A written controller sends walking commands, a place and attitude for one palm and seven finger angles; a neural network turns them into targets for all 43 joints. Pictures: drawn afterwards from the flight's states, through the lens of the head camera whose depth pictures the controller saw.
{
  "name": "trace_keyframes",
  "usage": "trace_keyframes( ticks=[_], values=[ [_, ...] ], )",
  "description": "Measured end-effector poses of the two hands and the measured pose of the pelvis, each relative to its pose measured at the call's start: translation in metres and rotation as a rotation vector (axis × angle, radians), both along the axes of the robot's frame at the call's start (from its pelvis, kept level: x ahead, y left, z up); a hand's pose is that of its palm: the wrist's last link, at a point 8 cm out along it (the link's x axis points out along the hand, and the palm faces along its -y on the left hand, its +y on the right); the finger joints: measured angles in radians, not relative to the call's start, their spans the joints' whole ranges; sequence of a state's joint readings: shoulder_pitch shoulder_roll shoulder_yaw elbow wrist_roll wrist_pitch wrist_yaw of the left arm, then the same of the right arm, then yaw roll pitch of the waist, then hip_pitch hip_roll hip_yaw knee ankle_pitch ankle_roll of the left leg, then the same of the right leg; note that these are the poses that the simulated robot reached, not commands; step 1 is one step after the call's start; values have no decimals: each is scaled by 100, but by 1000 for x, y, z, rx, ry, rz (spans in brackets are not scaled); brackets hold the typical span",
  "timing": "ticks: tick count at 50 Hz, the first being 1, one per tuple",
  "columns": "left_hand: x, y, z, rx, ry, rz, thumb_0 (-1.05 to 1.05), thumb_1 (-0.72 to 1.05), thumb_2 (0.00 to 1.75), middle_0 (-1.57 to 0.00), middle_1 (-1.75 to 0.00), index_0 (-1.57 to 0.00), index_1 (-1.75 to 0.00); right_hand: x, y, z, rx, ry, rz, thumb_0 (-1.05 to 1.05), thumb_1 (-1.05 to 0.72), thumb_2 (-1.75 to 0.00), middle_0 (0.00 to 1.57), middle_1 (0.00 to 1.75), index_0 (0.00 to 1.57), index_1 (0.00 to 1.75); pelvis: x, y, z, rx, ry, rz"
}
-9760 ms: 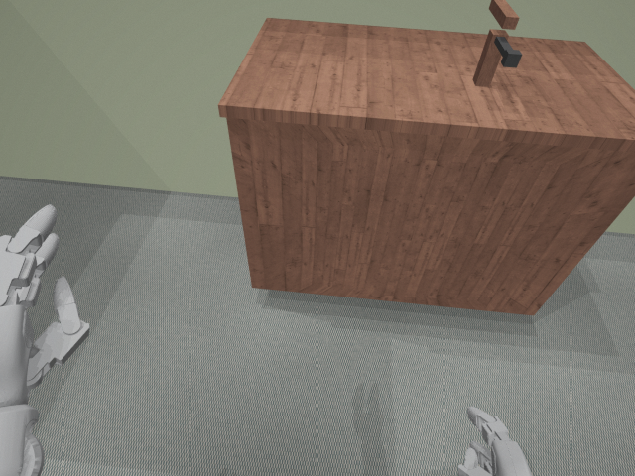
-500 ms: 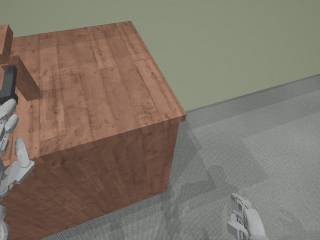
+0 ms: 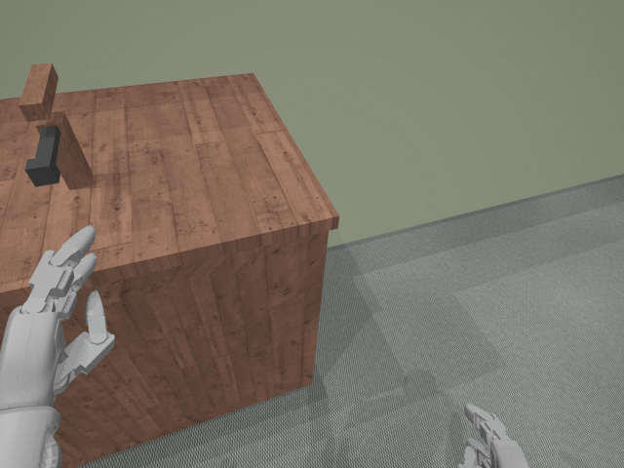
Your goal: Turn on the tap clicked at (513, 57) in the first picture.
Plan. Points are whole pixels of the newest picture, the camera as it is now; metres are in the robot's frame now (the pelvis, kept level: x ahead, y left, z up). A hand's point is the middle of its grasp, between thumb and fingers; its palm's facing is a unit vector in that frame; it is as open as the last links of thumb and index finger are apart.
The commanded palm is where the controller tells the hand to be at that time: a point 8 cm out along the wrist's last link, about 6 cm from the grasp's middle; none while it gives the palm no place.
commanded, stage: come to a stop and stand still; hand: left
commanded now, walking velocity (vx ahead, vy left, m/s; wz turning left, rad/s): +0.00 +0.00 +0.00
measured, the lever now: (43, 171) +0.42 +0.40 +0.16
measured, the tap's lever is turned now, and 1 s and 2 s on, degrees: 0 0 0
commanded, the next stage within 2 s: look again from close up in 1.20 s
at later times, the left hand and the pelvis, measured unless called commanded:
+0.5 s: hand (60, 325) +0.20 +0.26 +0.16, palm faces +0.38 -0.85 -0.38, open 7.4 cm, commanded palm +0.14 +0.29 +0.18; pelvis -0.01 +0.01 +0.00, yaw +0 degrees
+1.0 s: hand (94, 265) +0.27 +0.26 +0.16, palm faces +0.37 -0.85 -0.37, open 7.4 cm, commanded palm +0.21 +0.29 +0.18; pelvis +0.05 +0.01 +0.01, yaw +1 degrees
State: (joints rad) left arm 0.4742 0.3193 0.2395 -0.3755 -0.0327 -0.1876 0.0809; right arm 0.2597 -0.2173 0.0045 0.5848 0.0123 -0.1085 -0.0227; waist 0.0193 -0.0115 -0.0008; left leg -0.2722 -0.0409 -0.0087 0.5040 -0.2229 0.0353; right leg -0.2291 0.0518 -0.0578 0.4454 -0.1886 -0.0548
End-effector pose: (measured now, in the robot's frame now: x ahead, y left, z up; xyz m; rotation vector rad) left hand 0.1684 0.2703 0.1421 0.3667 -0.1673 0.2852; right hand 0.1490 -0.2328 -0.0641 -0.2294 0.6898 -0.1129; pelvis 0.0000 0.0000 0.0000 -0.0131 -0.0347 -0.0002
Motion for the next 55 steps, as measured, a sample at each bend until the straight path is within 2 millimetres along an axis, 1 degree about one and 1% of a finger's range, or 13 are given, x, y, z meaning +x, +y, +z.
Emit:
trace_keyframes(
  ticks=[3,6,9,11,14,19,23,27,30,37,44,50,55],
  values=[
    [-5,11,5,11,-60,37,1,89,90,-22,-31,-22,-30,-12,-5,3,-44,20,4,1,-91,-90,21,30,20,30,-9,-5,-1,-9,-10,5],
    [-6,20,27,33,-174,67,2,89,90,-22,-31,-22,-30,-18,-6,7,-71,21,16,1,-91,-90,20,30,20,30,-15,-5,0,-18,-17,4],
    [-7,21,48,51,-269,57,2,89,90,-22,-31,-21,-30,-20,-2,10,-68,2,19,1,-91,-90,20,30,20,30,-19,0,2,-24,-18,-1],
    [-6,19,54,61,-285,36,1,89,90,-21,-31,-21,-30,-20,2,12,-55,-12,13,1,-91,-90,20,30,20,30,-20,3,3,-24,-14,-5],
    [-3,19,48,72,-230,8,1,89,90,-21,-31,-21,-30,-19,10,12,-28,-25,0,1,-91,-90,20,30,20,30,-20,8,5,-20,-6,-12],
    [-1,26,24,83,-77,12,1,89,90,-21,-31,-21,-30,-17,23,7,6,-13,-1,1,-91,-90,21,30,20,30,-20,12,5,-8,-2,-10],
    [-5,31,22,87,-63,36,1,89,90,-21,-31,-21,-30,-13,31,1,10,16,34,1,-91,-90,21,30,20,30,-17,12,4,-8,-5,2],
    [-7,31,34,95,-131,51,1,89,90,-22,-31,-21,-30,-3,36,-1,2,26,74,1,-91,-90,21,30,20,30,-9,14,3,-14,-5,10],
    [-2,33,38,88,-159,64,1,89,90,-21,-31,-21,-30,8,38,1,-1,18,83,1,-91,-90,21,30,20,30,1,16,4,-14,0,8],
    [30,39,29,57,-112,90,1,89,90,-21,-31,-21,-30,41,39,7,7,-19,74,1,-91,-90,21,30,20,30,23,18,7,0,21,11],
    [54,29,31,61,-92,39,1,89,90,-21,-31,-21,-30,71,35,12,5,-35,68,1,-91,-90,21,30,20,30,43,16,7,1,38,13],
    [59,28,36,86,-88,37,1,89,90,-21,-31,-21,-30,87,29,13,2,-32,56,1,-91,-90,21,30,20,30,54,12,6,0,46,14],
    [58,30,33,71,-69,70,1,89,90,-21,-31,-21,-30,91,25,11,2,-22,51,1,-91,-90,21,30,20,30,57,10,6,0,45,15]
  ],
)
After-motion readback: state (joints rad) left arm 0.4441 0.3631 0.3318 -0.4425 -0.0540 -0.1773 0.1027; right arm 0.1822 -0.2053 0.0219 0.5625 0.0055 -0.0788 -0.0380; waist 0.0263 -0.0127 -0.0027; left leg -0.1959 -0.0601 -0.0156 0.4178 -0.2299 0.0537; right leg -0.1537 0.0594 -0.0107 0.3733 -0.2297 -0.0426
